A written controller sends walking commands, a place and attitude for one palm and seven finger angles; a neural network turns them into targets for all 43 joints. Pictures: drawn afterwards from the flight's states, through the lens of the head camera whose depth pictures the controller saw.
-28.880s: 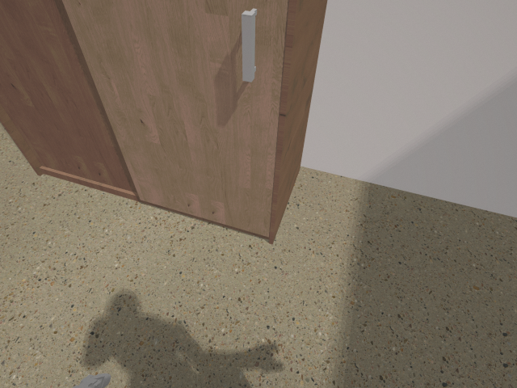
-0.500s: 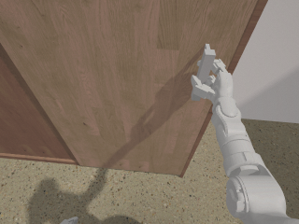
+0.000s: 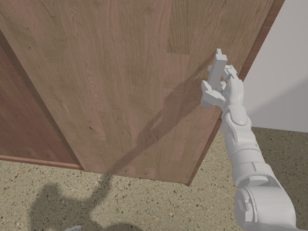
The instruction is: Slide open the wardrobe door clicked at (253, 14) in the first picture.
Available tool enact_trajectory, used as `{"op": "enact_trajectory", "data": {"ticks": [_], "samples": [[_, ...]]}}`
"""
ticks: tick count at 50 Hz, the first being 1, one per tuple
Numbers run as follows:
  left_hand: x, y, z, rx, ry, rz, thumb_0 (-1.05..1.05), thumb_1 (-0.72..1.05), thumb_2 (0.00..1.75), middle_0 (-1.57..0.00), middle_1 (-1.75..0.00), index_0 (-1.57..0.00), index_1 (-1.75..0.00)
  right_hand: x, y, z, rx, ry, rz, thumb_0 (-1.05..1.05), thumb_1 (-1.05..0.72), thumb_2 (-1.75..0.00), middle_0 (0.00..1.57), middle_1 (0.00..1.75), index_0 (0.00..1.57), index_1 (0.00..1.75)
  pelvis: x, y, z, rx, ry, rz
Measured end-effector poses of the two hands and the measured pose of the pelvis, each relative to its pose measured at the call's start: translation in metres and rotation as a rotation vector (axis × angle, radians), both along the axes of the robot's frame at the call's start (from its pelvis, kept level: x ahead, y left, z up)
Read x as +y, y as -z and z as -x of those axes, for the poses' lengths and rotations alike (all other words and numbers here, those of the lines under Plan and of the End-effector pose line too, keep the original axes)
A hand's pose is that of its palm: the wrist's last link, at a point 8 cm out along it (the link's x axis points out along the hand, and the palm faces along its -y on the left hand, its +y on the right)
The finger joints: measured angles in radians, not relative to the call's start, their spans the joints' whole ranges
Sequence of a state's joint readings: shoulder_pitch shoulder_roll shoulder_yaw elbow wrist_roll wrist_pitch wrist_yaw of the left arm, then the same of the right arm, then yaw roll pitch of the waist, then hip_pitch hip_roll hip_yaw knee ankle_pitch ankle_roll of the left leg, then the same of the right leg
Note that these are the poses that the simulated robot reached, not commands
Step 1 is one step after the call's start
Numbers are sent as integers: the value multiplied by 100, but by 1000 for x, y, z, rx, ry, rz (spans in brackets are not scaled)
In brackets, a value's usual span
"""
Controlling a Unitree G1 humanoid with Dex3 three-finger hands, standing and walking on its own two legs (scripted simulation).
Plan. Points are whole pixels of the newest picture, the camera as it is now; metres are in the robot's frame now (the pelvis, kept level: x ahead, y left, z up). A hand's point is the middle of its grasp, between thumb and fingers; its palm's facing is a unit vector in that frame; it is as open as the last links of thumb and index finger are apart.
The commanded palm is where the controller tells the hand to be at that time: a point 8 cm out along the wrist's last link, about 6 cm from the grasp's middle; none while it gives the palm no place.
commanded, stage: grip the handle and tug to test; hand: right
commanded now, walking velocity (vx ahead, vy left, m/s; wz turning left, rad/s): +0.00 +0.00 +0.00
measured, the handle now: (211, 78) +0.51 -0.08 +0.15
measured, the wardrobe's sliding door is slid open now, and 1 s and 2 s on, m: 0.00 0.00 0.02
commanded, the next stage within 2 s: tug the door sideways, standing still in 0.12 s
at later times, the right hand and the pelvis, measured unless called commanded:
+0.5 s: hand (204, 90) +0.45 -0.06 +0.15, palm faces +0.01 +1.00 -0.01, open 6.0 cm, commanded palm +0.43 -0.09 +0.15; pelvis +0.02 +0.00 +0.00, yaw -3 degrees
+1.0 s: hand (202, 90) +0.45 -0.06 +0.14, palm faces +0.04 +1.00 -0.06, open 6.2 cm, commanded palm +0.43 -0.05 +0.15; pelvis +0.00 +0.00 -0.01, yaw -5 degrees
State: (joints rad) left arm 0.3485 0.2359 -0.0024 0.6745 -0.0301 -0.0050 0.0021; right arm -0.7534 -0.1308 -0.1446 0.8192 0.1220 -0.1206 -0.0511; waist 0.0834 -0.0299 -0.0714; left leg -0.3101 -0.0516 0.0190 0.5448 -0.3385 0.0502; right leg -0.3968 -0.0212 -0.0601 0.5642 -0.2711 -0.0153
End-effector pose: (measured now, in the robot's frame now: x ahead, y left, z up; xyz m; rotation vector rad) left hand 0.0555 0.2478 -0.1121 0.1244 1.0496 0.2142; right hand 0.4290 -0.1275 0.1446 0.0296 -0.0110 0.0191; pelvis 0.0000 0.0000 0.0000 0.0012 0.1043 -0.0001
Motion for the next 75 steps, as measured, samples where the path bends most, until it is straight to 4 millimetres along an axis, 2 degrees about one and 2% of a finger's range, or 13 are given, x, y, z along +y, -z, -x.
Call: {"op": "enact_trajectory", "data": {"ticks": [7,15,20,25,30,42,48,63,70,75], "samples": [[2,-4,-12,-16,-13,-2,1,91,90,-20,-30,-20,-30,0,0,1,2,-3,0,1,-61,-71,28,134,28,133,-1,-2,-9,-2,-12,2],[0,-8,-43,-59,5,6,1,91,90,-20,-30,-20,-30,1,-1,2,12,-1,5,1,-62,-71,26,133,26,133,0,-3,-22,-9,-10,5],[-3,-6,-61,-41,64,-2,1,91,90,-20,-30,-20,-30,6,-2,-2,34,-4,37,1,-65,-77,30,135,30,136,0,-2,-22,-8,25,2],[-8,0,-69,-29,105,5,1,91,90,-20,-30,-20,-30,10,-2,-3,52,25,36,1,-68,-81,33,137,34,138,0,-1,-19,5,46,2],[-14,5,-64,-14,131,26,1,91,90,-20,-30,-20,-30,12,-2,-3,52,50,49,1,-68,-83,32,139,33,139,1,0,-15,8,62,5],[-15,18,-27,62,146,52,1,91,90,-20,-30,-20,-30,15,-2,-1,33,61,82,-1,-72,-82,31,139,25,140,3,4,-3,14,81,0],[-12,20,-16,77,147,48,1,91,90,-20,-30,-20,-30,17,-2,-1,29,57,87,-1,-72,-81,31,139,24,140,3,6,0,20,82,0],[-14,17,-27,26,170,38,1,91,90,-20,-30,-20,-30,22,-1,-1,23,42,85,-1,-72,-80,32,138,25,140,1,7,3,26,83,-2],[-10,14,-33,-29,43,-4,1,91,90,-20,-30,-20,-30,17,0,-5,-16,-26,103,-2,-67,-78,37,137,29,140,0,7,5,-29,9,2],[-3,21,-33,-44,12,2,1,91,90,-20,-30,-20,-30,17,0,-5,-22,-19,111,-3,-67,-79,38,136,28,140,11,10,9,-79,-26,-1]]}}
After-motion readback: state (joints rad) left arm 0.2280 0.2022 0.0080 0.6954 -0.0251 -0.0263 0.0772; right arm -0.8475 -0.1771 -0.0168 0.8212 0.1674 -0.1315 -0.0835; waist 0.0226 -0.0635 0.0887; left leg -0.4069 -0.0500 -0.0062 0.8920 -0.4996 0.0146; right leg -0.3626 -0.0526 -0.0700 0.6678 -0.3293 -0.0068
